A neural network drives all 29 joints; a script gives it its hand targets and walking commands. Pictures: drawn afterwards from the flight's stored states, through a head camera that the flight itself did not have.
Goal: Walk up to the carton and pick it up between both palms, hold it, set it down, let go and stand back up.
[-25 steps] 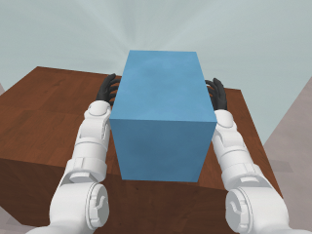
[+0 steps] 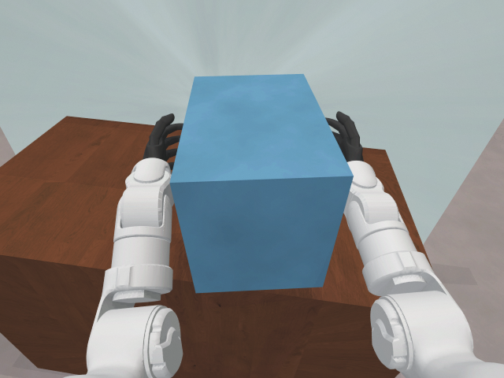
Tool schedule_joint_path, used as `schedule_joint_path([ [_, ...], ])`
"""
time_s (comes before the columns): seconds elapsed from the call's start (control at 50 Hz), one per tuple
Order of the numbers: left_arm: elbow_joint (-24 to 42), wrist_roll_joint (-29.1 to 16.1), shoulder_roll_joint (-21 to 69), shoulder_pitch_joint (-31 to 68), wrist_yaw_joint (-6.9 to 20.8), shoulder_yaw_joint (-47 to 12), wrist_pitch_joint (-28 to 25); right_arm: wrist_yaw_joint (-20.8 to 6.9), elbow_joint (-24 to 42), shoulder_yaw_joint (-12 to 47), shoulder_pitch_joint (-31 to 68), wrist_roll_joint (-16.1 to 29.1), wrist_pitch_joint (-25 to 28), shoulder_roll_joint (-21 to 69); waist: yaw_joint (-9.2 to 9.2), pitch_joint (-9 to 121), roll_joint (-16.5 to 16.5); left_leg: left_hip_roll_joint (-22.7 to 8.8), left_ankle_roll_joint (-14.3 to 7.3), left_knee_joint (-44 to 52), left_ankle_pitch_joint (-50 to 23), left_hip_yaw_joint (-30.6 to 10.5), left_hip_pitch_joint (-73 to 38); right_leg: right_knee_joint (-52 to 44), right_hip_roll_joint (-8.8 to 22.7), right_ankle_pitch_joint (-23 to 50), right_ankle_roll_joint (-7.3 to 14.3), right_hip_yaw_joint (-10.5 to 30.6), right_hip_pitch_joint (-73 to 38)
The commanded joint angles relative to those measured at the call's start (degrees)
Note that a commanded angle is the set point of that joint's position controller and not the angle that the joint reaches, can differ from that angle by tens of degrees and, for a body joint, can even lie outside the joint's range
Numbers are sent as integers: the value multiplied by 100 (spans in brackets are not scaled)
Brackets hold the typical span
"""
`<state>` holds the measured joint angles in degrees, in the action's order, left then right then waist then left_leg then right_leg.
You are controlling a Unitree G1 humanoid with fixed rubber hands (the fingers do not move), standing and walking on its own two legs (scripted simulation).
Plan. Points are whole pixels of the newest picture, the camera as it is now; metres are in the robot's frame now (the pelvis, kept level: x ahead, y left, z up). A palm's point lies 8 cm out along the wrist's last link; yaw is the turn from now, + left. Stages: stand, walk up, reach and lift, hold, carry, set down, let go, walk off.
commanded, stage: reach and lift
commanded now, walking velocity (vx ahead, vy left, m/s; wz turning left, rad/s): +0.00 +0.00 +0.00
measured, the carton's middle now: (254, 174) +0.41 -0.03 +0.15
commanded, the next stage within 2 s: hold in 1.16 s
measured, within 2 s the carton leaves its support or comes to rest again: neither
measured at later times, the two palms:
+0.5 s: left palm (148, 155) +0.38 +0.14 +0.22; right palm (344, 149) +0.38 -0.16 +0.22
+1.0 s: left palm (139, 148) +0.37 +0.14 +0.24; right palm (343, 140) +0.38 -0.15 +0.24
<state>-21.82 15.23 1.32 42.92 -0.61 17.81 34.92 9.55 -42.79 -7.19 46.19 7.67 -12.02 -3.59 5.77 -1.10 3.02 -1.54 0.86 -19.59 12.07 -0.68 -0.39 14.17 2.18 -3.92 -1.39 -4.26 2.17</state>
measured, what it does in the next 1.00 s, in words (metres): stands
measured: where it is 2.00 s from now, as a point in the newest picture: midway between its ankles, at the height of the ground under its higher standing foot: outside the picture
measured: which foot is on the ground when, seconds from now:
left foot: down 0.00-1.00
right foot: down 0.00-1.00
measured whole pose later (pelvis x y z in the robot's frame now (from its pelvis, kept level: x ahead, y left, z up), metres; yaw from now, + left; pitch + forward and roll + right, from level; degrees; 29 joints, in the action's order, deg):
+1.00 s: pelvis +0.00 -0.01 +0.00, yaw +1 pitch -8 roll -1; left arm -19.7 13.6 -0.9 46.1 0.0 18.6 43.7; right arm 12.7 -40.2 -3.5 50.4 13.8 -22.5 -5.7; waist 4.9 2.2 1.4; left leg -1.7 1.4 -21.0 12.7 -2.7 0.6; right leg 15.5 1.5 -5.2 -0.9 -4.7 2.5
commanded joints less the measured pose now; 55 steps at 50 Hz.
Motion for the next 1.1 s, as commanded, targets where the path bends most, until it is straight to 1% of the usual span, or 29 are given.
schedule_joint_path([
  [0.0,843,-611,3346,4170,741,-2431,-414,-642,1750,2027,4304,335,215,3553,-52,2503,-213,523,143,311,-1301,273,287,131,-585,683,-30,-137,-1470],
  [0.02,656,-654,3444,4297,741,-2438,-439,-642,1690,1839,4350,242,215,3578,179,2415,-216,526,141,278,-1056,259,412,143,-569,578,-22,-144,-1414],
  [0.06,488,-540,3358,4330,793,-2243,-376,-678,981,1565,4026,152,50,3494,131,1818,-461,502,133,518,-521,301,509,32,-532,3,10,-120,-1296],
  [0.1,462,-549,3255,4771,751,-2179,-433,-726,1082,1547,4413,145,117,3623,54,2100,-312,516,45,518,-248,320,775,114,-482,-71,-22,-108,-1302],
  [0.14,226,-505,3257,4530,729,-2072,-314,-754,1028,1585,4462,216,106,3530,-88,2164,-319,508,35,515,-524,313,666,81,-519,131,13,-132,-1439],
  [0.2,318,-636,3219,4563,759,-2091,-329,-654,1188,1574,4696,239,88,3629,17,2413,-112,562,37,427,-631,330,534,67,-531,310,-30,-102,-1550],
  [0.24,406,-656,3190,4322,740,-2180,-304,-581,1526,1862,4560,430,47,3687,-18,2661,-129,585,68,319,-1072,329,522,187,-515,957,-89,-70,-1754],
  [0.26,597,-693,3261,4319,744,-2258,-279,-559,1455,1965,4426,543,-22,3688,-5,2621,-310,565,130,258,-1392,265,343,214,-578,975,-52,-109,-1739],
  [0.28,809,-785,3224,4448,770,-2359,-270,-537,1449,2070,4328,586,-105,3665,58,2600,-170,584,145,249,-1380,243,316,168,-572,936,-53,-90,-1765],
  [0.3,518,-622,3229,4210,749,-2168,-207,-552,1376,2041,4329,558,-179,3599,-36,2360,-260,563,141,272,-1331,242,304,157,-582,714,-41,-118,-1589],
  [0.32,946,-756,3306,4273,755,-2394,-192,-516,1637,2083,4322,658,-152,3551,12,2595,-294,544,201,202,-1598,230,233,180,-618,955,-22,-107,-1691],
  [0.36,933,-786,3295,4332,780,-2464,-119,-476,1627,2039,4315,687,-210,3575,153,2434,-443,526,218,207,-1457,229,331,172,-604,844,-22,-125,-1616],
  [0.42,1023,-772,3371,4375,790,-2489,-82,-467,1795,2180,4435,746,-251,3613,-54,2553,-387,502,219,177,-1684,212,315,201,-643,911,-50,-119,-1718],
  [0.48,1177,-751,3286,4462,779,-2482,-26,-495,1533,2121,4275,772,-423,3612,30,2237,-581,498,219,236,-1466,186,418,208,-589,710,-8,-96,-1617],
  [0.52,1038,-781,3299,4517,788,-2517,28,-469,1642,2066,4346,754,-441,3598,91,2242,-408,541,192,223,-1359,157,522,200,-593,696,-44,-81,-1599],
  [0.54,1236,-870,3384,4627,783,-2620,2,-465,1979,2217,4601,828,-411,3734,-12,2588,-453,524,202,206,-1541,143,456,239,-604,815,-51,-74,-1721],
  [0.56,1159,-897,3351,4766,770,-2604,4,-490,1693,2119,4546,808,-467,3676,46,2442,-474,502,217,205,-1401,120,484,235,-639,663,-35,-134,-1558],
  [0.58,1012,-841,3307,4437,753,-2491,44,-507,1687,2143,4447,862,-506,3563,-77,2341,-469,483,216,250,-1373,138,432,186,-667,496,-30,-141,-1522],
  [0.62,1080,-940,3347,4612,763,-2511,36,-482,1629,2169,4491,843,-515,3646,-12,2476,-321,486,169,247,-1336,123,490,202,-654,546,6,-103,-1540],
  [0.68,1276,-947,3347,4497,750,-2697,69,-416,2002,2305,4539,1016,-554,3751,47,2781,-480,544,251,97,-1781,159,307,268,-644,1050,-46,-78,-1717],
  [0.7,1189,-996,3314,4345,769,-2646,117,-379,2033,2338,4431,996,-626,3737,71,2693,-358,530,224,89,-1756,115,355,274,-658,1047,-47,-57,-1758],
  [0.72,1246,-1063,3388,4627,793,-2729,110,-393,1857,2265,4436,962,-677,3643,168,2521,-516,515,265,96,-1637,114,399,255,-638,816,6,-62,-1623],
  [0.8,1249,-969,3278,4732,806,-2577,213,-386,1663,2210,4314,973,-852,3747,76,2234,-563,514,224,219,-1411,113,674,256,-615,628,-29,-35,-1618],
  [0.86,1128,-903,3191,4539,831,-2476,261,-348,1960,2359,4642,1144,-844,3735,-104,2510,-344,525,162,180,-1601,122,641,312,-662,887,-69,-35,-1763],
  [0.92,1320,-1007,3167,4838,843,-2522,243,-311,1881,2372,4580,1242,-942,3790,-47,2591,-410,547,194,167,-1469,117,734,328,-626,865,-49,3,-1789],
  [0.98,1144,-1023,3175,4944,859,-2416,201,-305,2015,2353,4848,1173,-929,3965,-174,2788,-300,554,111,213,-1177,136,827,327,-603,647,-113,41,-1814],
  [1.04,1123,-1043,3253,4876,844,-2473,319,-269,1864,2339,4723,1255,-1037,3880,-77,2491,-389,560,162,189,-1373,88,786,288,-615,807,-70,59,-1762],
  [1.06,886,-936,3170,4725,876,-2387,392,-258,1840,2258,4756,1217,-1110,3800,-2,2374,-318,568,164,207,-1247,115,795,270,-624,654,-70,24,-1739],
  [1.08,786,-902,3149,4845,886,-2231,419,-293,1742,2176,4871,1191,-1160,3783,-101,2206,-414,563,102,359,-814,120,975,199,-588,280,-65,12,-1638],
])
